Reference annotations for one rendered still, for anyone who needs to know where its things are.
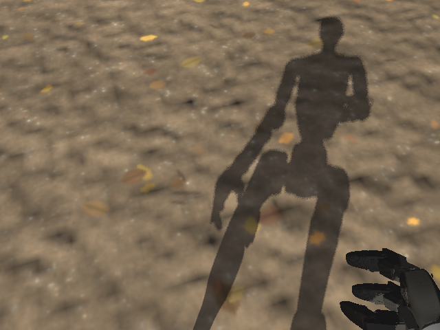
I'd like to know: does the right robot hand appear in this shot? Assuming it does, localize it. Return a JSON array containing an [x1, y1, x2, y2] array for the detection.
[[340, 248, 440, 330]]

